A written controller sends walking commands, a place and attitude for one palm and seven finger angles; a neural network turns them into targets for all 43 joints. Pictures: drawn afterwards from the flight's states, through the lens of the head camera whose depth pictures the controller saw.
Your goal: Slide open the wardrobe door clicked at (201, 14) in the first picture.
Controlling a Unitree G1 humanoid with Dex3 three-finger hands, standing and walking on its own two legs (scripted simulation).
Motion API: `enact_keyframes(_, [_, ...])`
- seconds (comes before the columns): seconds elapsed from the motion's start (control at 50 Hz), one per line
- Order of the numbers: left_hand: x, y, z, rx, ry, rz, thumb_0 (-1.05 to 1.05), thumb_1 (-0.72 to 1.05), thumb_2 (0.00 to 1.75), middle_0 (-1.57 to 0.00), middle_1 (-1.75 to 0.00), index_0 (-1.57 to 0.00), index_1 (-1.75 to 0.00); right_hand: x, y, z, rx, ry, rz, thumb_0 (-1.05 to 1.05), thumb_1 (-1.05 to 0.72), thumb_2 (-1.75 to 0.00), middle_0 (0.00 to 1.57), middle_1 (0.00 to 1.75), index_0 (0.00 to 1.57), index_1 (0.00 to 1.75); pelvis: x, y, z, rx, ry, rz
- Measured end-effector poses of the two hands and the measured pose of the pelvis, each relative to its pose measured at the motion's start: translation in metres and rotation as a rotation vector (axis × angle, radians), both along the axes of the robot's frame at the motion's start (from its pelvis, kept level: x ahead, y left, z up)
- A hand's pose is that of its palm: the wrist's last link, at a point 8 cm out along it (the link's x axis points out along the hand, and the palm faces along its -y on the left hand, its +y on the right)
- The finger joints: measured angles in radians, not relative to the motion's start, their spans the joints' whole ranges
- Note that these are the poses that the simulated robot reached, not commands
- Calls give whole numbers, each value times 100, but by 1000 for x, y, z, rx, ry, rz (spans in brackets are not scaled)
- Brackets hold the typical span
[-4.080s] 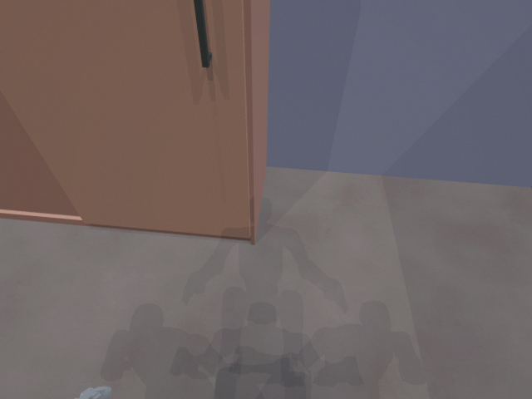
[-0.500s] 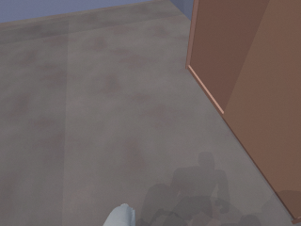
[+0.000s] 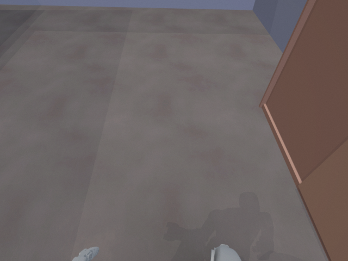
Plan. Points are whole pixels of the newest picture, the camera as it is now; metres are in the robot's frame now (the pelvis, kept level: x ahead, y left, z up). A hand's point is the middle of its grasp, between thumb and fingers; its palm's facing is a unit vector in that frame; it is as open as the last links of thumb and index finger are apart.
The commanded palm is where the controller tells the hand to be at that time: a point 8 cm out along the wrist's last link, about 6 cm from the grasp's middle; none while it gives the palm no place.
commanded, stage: turn to face it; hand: right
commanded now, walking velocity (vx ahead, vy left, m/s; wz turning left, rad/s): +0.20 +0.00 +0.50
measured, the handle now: out of the picture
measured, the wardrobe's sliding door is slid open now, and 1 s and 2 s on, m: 0.00 0.00 0.00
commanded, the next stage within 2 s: none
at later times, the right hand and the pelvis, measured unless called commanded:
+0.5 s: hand out of the picture +0.15 -0.26 -0.18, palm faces +0.16 +0.98 -0.15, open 7.4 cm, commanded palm none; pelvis +0.11 -0.08 +0.00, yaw -6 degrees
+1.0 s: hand out of the picture +0.12 -0.23 -0.14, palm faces +0.41 +0.86 -0.29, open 7.4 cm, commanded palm none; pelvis +0.11 -0.01 +0.00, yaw -25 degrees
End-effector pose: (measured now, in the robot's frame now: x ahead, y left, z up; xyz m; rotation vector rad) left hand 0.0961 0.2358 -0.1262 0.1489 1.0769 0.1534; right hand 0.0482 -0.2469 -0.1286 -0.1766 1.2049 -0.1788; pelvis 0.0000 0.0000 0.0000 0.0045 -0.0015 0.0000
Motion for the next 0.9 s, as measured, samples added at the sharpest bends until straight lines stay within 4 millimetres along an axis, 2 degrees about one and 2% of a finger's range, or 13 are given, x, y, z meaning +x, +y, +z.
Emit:
enact_keyframes(0.06, [46, -11, 8, 3, -52, -33, 0, 91, 89, -20, -30, -19, -30, 1, -9, -2, 6, 33, -22, 0, -92, -90, 20, 30, 21, 30, 22, -9, 1, 6, 3, 13])
enact_keyframes(0.12, [84, -26, 13, 13, -74, -62, 0, 91, 89, -20, -30, -19, -30, 3, -18, -8, 19, 73, -49, 1, -91, -90, 20, 30, 20, 30, 44, -22, 0, 17, 1, 16])
enact_keyframes(0.18, [113, -44, 13, 28, -73, -89, 0, 91, 89, -20, -30, -19, -30, 6, -27, -20, 42, 118, -80, 1, -91, -90, 20, 30, 20, 30, 69, -37, -5, 32, -8, 4])
enact_keyframes(0.22, [124, -57, 9, 42, -67, -103, 0, 91, 89, -20, -30, -19, -30, 9, -33, -32, 60, 148, -96, 1, -91, -90, 20, 30, 20, 30, 85, -47, -11, 31, -16, -6])
enact_keyframes(0.28, [123, -74, 7, 41, -24, -103, 0, 91, 89, -20, -30, -19, -30, 19, -38, -37, 78, 180, -98, 1, -91, -90, 20, 30, 20, 30, 97, -58, -9, 20, -31, -4])
enact_keyframes(0.36, [103, -87, 5, 35, 70, -67, 0, 91, 89, -20, -30, -20, -30, 42, -45, -32, 100, 165, -103, 1, -91, -90, 20, 30, 20, 30, 106, -69, -2, 29, -27, -36])
enact_keyframes(0.52, [72, -68, 7, 78, 206, -42, -1, 93, 89, -20, -30, -20, -30, 92, -62, -20, 77, 46, -131, 1, -91, -90, 20, 30, 20, 30, 112, -74, 3, 34, 6, -116])
enact_keyframes(0.62, [60, -56, 2, 73, 254, -48, 0, 92, 89, -20, -30, -20, -30, 116, -68, -9, 35, -26, -149, 1, -91, -90, 20, 30, 20, 30, 113, -65, 2, 33, 15, -172])
enact_keyframes(0.7, [59, -44, -5, 58, 276, -73, 0, 91, 89, -20, -30, -20, -30, 129, -65, 2, -3, -85, -167, 1, -91, -90, 20, 30, 20, 30, 111, -52, 1, 27, 22, -223])
enact_keyframes(0.76, [66, -33, -13, 41, 282, -105, 0, 90, 89, -20, -30, -20, -30, 131, -58, 11, -34, -127, -191, 1, -91, -90, 20, 30, 20, 30, 110, -39, -1, 18, 25, -264])
enact_keyframes(0.8, [75, -25, -22, 26, 276, -128, 0, 90, 89, -20, -30, -20, -30, 125, -52, 15, -62, -151, -212, 1, -91, -90, 20, 30, 20, 30, 110, -29, -6, 1, 28, -285])
enact_keyframes(0.9, [111, -15, -20, 21, 241, -220, 0, 90, 89, -20, -30, -20, -30, 86, -37, 26, -91, -117, -292, 1, -90, -90, 20, 30, 20, 30, 110, -16, 1, -24, 5, -361])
